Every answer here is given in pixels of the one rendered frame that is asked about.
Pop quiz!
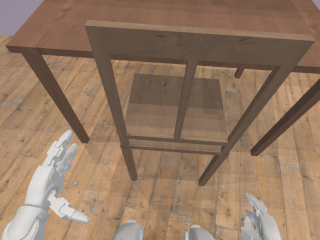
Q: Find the right robot shin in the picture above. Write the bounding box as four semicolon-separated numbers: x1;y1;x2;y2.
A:
191;224;201;228

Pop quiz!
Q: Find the right robot thigh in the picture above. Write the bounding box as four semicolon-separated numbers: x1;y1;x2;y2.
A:
183;227;215;240

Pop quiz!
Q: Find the chair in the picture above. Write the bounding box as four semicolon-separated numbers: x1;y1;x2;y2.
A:
84;20;315;186

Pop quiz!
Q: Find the table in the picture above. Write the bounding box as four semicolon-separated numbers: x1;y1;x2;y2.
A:
5;0;320;156

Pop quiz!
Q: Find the left robot forearm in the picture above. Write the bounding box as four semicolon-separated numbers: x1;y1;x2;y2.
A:
1;204;50;240

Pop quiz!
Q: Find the left robot hand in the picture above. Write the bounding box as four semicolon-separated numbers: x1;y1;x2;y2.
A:
24;129;90;224

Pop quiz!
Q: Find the right robot hand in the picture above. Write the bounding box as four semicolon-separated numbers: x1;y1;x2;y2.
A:
240;193;282;240

